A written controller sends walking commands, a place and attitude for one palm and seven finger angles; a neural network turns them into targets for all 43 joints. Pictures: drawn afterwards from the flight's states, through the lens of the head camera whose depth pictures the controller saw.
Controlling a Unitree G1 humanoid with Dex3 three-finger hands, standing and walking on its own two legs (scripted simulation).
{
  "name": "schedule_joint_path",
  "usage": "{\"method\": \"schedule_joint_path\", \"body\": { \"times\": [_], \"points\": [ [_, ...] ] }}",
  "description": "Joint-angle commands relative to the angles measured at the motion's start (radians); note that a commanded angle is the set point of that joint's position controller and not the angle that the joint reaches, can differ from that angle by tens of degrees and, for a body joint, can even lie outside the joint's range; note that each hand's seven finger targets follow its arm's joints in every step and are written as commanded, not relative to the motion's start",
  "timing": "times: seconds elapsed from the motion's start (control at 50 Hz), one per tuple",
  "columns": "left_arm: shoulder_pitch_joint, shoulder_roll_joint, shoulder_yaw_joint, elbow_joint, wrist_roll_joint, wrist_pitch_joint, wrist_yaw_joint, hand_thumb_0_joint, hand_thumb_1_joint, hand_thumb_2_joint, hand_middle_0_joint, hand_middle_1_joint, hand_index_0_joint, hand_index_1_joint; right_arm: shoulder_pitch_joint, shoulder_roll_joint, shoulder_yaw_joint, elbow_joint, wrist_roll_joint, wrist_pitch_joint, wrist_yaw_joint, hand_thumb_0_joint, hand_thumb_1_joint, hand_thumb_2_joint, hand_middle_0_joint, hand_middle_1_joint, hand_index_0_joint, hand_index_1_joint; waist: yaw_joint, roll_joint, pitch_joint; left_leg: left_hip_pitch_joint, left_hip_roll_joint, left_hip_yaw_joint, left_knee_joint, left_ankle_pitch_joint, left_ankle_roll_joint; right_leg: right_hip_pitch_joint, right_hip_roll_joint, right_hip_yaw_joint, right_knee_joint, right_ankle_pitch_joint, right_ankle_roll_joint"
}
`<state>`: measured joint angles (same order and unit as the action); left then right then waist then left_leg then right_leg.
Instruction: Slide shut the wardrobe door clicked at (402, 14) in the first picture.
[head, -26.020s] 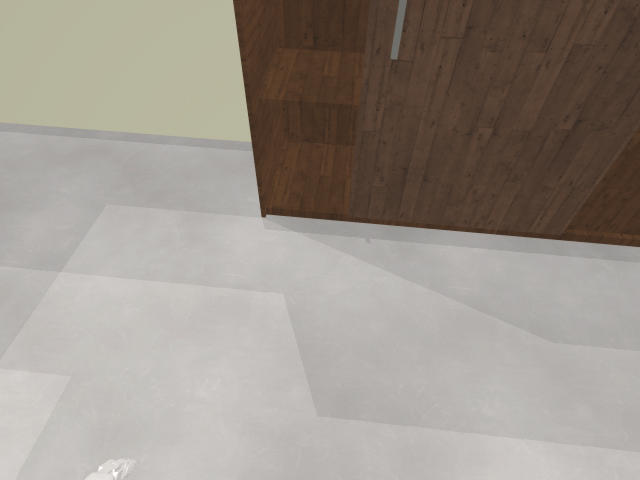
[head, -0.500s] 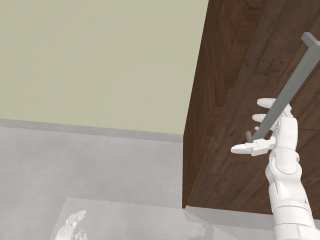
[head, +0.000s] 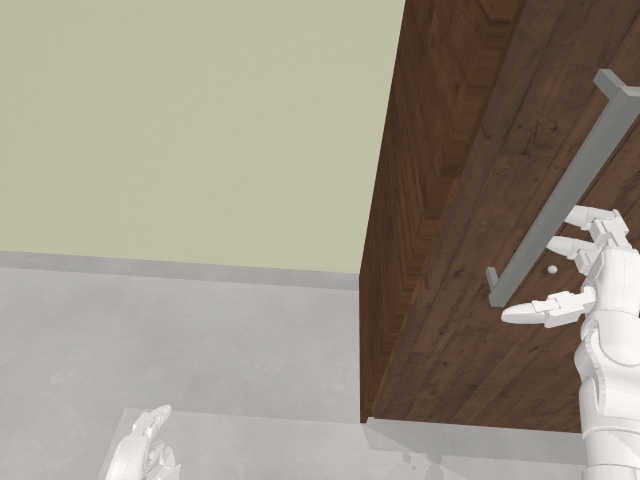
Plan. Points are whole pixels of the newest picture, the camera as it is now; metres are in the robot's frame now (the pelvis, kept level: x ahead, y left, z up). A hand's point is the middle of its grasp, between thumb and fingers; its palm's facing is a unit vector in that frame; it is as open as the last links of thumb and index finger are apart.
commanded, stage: slip the hand off the handle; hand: right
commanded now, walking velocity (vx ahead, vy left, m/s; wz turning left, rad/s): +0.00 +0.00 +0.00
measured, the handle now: (540, 212) +0.39 -0.24 +0.16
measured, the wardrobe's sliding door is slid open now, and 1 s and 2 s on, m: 0.01 0.01 0.01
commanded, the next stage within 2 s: draw the hand back to the body in 0.88 s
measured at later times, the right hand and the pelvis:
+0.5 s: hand (588, 313) +0.29 -0.28 +0.11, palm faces +0.35 +0.92 -0.19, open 14.7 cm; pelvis +0.00 +0.00 +0.00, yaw +1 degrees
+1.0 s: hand (616, 380) +0.21 -0.27 +0.11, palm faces +0.36 +0.91 -0.20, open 14.7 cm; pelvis -0.01 +0.00 +0.00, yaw -1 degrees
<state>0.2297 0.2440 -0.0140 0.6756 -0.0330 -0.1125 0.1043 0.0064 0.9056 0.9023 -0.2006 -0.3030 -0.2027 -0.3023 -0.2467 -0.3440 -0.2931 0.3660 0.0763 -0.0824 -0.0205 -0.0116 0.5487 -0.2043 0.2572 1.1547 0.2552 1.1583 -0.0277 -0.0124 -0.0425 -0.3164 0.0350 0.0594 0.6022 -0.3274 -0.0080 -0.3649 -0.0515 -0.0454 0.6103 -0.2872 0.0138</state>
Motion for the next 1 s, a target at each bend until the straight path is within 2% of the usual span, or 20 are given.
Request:
{"method": "schedule_joint_path", "body": {
  "times": [0.0, 0.04, 0.06, 0.12, 0.16, 0.2, 0.24, 0.3, 0.36, 0.44, 0.46, 0.54, 0.56, 0.62, 0.66, 0.74, 0.82, 0.88, 0.96, 0.98],
  "points": [
    [-0.048, 0.138, 0.047, -0.131, -0.002, -0.044, 0.011, 0.0, 0.9, 0.9, -0.2, -0.3, -0.2, -0.3, -0.325, -0.242, -0.084, -0.208, 0.02, -0.071, 0.024, 0.0, 0.55, -0.2, 0.25, 1.15, 0.25, 1.15, 0.011, -0.022, -0.232, 0.017, -0.039, -0.018, -0.078, 0.261, 0.019, 0.139, 0.046, 0.01, -0.054, 0.223, -0.037],
    [-0.044, 0.138, 0.046, -0.128, -0.001, -0.046, 0.011, 0.0, 0.9, 0.9, -0.2, -0.3, -0.2, -0.3, -0.355, -0.246, -0.084, -0.202, 0.019, -0.075, 0.028, 0.0, 0.55, -0.2, 0.25, 1.15, 0.25, 1.15, 0.015, -0.034, -0.229, 0.002, -0.041, -0.015, -0.073, 0.252, 0.021, 0.141, 0.045, 0.016, -0.053, 0.221, -0.036],
    [-0.037, 0.142, 0.048, -0.125, 0.0, -0.045, 0.012, 0.0, 0.9, 0.9, -0.2, -0.3, -0.2, -0.3, -0.35, -0.287, -0.123, -0.2, 0.022, -0.08, 0.028, 0.0, 0.55, -0.2, 0.25, 1.15, 0.25, 1.15, 0.013, -0.014, -0.229, 0.009, -0.043, -0.017, -0.075, 0.254, 0.02, 0.134, 0.044, 0.015, -0.047, 0.224, -0.038],
    [-0.038, 0.142, 0.046, -0.132, 0.001, -0.044, 0.01, 0.0, 0.9, 0.9, -0.2, -0.3, -0.2, -0.3, -0.326, -0.289, -0.13, -0.186, 0.025, -0.088, 0.039, 0.0, 0.55, -0.2, 0.25, 1.15, 0.25, 1.15, 0.004, -0.029, -0.243, 0.016, -0.04, -0.017, -0.065, 0.262, 0.019, 0.122, 0.048, 0.012, -0.048, 0.226, -0.038],
    [-0.027, 0.148, 0.047, -0.124, 0.001, -0.04, 0.014, 0.0, 0.9, 0.9, -0.2, -0.3, -0.2, -0.3, -0.334, -0.342, -0.178, -0.149, 0.031, -0.091, 0.048, 0.0, 0.55, -0.2, 0.25, 1.15, 0.25, 1.15, 0.01, 0.002, -0.226, 0.008, -0.042, -0.021, -0.072, 0.244, 0.016, 0.101, 0.045, 0.012, -0.043, 0.204, -0.041],
    [-0.039, 0.141, 0.049, -0.148, -0.001, -0.043, 0.008, 0.0, 0.9, 0.9, -0.2, -0.3, -0.2, -0.3, -0.259, -0.289, -0.144, -0.187, 0.04, -0.097, 0.068, 0.0, 0.55, -0.2, 0.25, 1.15, 0.25, 1.15, -0.009, -0.038, -0.264, 0.025, -0.043, -0.019, -0.06, 0.263, 0.018, 0.115, 0.048, 0.007, -0.044, 0.225, -0.041],
    [-0.039, 0.14, 0.052, -0.156, -0.002, -0.049, 0.001, 0.0, 0.9, 0.9, -0.2, -0.3, -0.2, -0.3, -0.212, -0.275, -0.135, -0.235, 0.046, -0.104, 0.08, 0.0, 0.55, -0.2, 0.25, 1.15, 0.25, 1.15, -0.016, -0.073, -0.274, 0.025, -0.047, -0.012, -0.049, 0.281, 0.024, 0.132, 0.045, 0.012, -0.04, 0.256, -0.037],
    [-0.043, 0.14, 0.056, -0.171, -0.001, -0.059, -0.008, 0.0, 0.9, 0.9, -0.2, -0.3, -0.2, -0.3, -0.076, -0.27, -0.163, -0.305, 0.071, -0.102, 0.08, 0.0, 0.55, -0.2, 0.25, 1.15, 0.25, 1.15, -0.032, -0.035, -0.277, 0.041, -0.05, -0.006, -0.044, 0.301, 0.02, 0.124, 0.042, 0.012, -0.039, 0.275, -0.037],
    [-0.057, 0.139, 0.054, -0.176, -0.001, -0.064, -0.006, 0.0, 0.9, 0.9, -0.2, -0.3, -0.2, -0.3, -0.008, -0.273, -0.187, -0.357, 0.088, -0.086, 0.072, 0.0, 0.55, -0.2, 0.25, 1.15, 0.25, 1.15, -0.036, -0.005, -0.221, 0.029, -0.05, -0.004, -0.055, 0.265, 0.017, 0.096, 0.041, 0.01, -0.047, 0.238, -0.037],
    [-0.081, 0.129, 0.048, -0.18, -0.001, -0.076, -0.001, 0.0, 0.9, 0.9, -0.2, -0.3, -0.2, -0.3, 0.01, -0.258, -0.175, -0.458, 0.083, -0.081, 0.061, 0.0, 0.55, -0.2, 0.25, 1.15, 0.25, 1.15, -0.028, -0.055, -0.198, 0.001, -0.05, -0.003, -0.06, 0.213, 0.018, 0.108, 0.044, 0.014, -0.056, 0.201, -0.035],
    [-0.081, 0.13, 0.048, -0.177, 0.0, -0.08, 0.004, 0.0, 0.9, 0.9, -0.2, -0.3, -0.2, -0.3, 0.009, -0.268, -0.179, -0.481, 0.084, -0.084, 0.059, 0.0, 0.55, -0.2, 0.25, 1.15, 0.25, 1.15, -0.018, -0.042, -0.187, -0.005, -0.051, -0.006, -0.067, 0.197, 0.016, 0.106, 0.042, 0.013, -0.051, 0.186, -0.038],
    [-0.094, 0.123, 0.04, -0.168, 0.001, -0.104, 0.015, 0.0, 0.9, 0.9, -0.2, -0.3, -0.2, -0.3, 0.037, -0.218, -0.129, -0.515, 0.089, -0.095, 0.071, 0.0, 0.55, -0.2, 0.25, 1.15, 0.25, 1.15, -0.011, -0.082, -0.17, -0.036, -0.051, -0.002, -0.07, 0.139, 0.018, 0.122, 0.045, 0.027, -0.058, 0.135, -0.034],
    [-0.089, 0.123, 0.038, -0.161, 0.0, -0.108, 0.018, 0.0, 0.9, 0.9, -0.2, -0.3, -0.2, -0.3, 0.023, -0.221, -0.126, -0.524, 0.09, -0.095, 0.075, 0.0, 0.55, -0.2, 0.25, 1.15, 0.25, 1.15, 0.001, -0.055, -0.159, -0.038, -0.052, -0.002, -0.076, 0.13, 0.018, 0.121, 0.042, 0.03, -0.056, 0.125, -0.035],
    [-0.102, 0.12, 0.031, -0.163, -0.003, -0.122, 0.022, 0.0, 0.9, 0.9, -0.2, -0.3, -0.2, -0.3, 0.077, -0.204, -0.116, -0.508, 0.101, -0.078, 0.087, 0.0, 0.55, -0.2, 0.25, 1.15, 0.25, 1.15, -0.014, -0.068, -0.132, -0.039, -0.047, -0.001, -0.084, 0.099, 0.019, 0.108, 0.045, 0.036, -0.07, 0.086, -0.032],
    [-0.1, 0.122, 0.031, -0.163, -0.001, -0.127, 0.027, 0.0, 0.9, 0.9, -0.2, -0.3, -0.2, -0.3, 0.128, -0.234, -0.152, -0.501, 0.108, -0.065, 0.09, 0.0, 0.55, -0.2, 0.25, 1.15, 0.25, 1.15, -0.024, -0.014, -0.133, -0.021, -0.048, -0.003, -0.094, 0.088, 0.016, 0.092, 0.046, 0.036, -0.071, 0.077, -0.035],
    [-0.115, 0.112, 0.027, -0.181, -0.001, -0.136, 0.019, 0.0, 0.9, 0.9, -0.2, -0.3, -0.2, -0.3, 0.208, -0.222, -0.162, -0.578, 0.116, -0.063, 0.095, 0.0, 0.55, -0.2, 0.25, 1.15, 0.25, 1.15, -0.043, -0.056, -0.161, 0.004, -0.046, 0.002, -0.081, 0.141, 0.018, 0.109, 0.05, 0.033, -0.071, 0.126, -0.031],
    [-0.119, 0.106, 0.023, -0.184, 0.0, -0.147, 0.011, 0.0, 0.9, 0.9, -0.2, -0.3, -0.2, -0.3, 0.27, -0.187, -0.137, -0.633, 0.12, -0.064, 0.089, 0.0, 0.55, -0.2, 0.25, 1.15, 0.25, 1.15, -0.035, -0.072, -0.115, -0.021, -0.048, 0.004, -0.088, 0.114, 0.016, 0.101, 0.049, 0.034, -0.071, 0.101, -0.029],
    [-0.119, 0.107, 0.022, -0.187, 0.003, -0.157, 0.012, 0.0, 0.9, 0.9, -0.2, -0.3, -0.2, -0.3, 0.299, -0.175, -0.125, -0.663, 0.123, -0.061, 0.087, 0.0, 0.55, -0.2, 0.25, 1.15, 0.25, 1.15, -0.031, -0.038, -0.108, -0.027, -0.046, 0.001, -0.094, 0.094, 0.013, 0.093, 0.049, 0.037, -0.068, 0.082, -0.031],
    [-0.115, 0.112, 0.022, -0.168, 0.004, -0.164, 0.025, 0.0, 0.9, 0.9, -0.2, -0.3, -0.2, -0.3, 0.23, -0.224, -0.159, -0.664, 0.122, -0.066, 0.082, 0.0, 0.55, -0.2, 0.25, 1.15, 0.25, 1.15, -0.021, -0.03, -0.093, -0.038, -0.043, -0.009, -0.107, 0.032, 0.012, 0.078, 0.051, 0.041, -0.064, 0.037, -0.031],
    [-0.121, 0.108, 0.019, -0.167, 0.002, -0.169, 0.027, 0.0, 0.9, 0.9, -0.2, -0.3, -0.2, -0.3, 0.219, -0.202, -0.14, -0.647, 0.122, -0.067, 0.085, 0.0, 0.55, -0.2, 0.25, 1.15, 0.25, 1.15, -0.017, -0.045, -0.09, -0.049, -0.039, -0.014, -0.11, 0.017, 0.011, 0.079, 0.054, 0.04, -0.064, 0.023, -0.032]
  ]
}}
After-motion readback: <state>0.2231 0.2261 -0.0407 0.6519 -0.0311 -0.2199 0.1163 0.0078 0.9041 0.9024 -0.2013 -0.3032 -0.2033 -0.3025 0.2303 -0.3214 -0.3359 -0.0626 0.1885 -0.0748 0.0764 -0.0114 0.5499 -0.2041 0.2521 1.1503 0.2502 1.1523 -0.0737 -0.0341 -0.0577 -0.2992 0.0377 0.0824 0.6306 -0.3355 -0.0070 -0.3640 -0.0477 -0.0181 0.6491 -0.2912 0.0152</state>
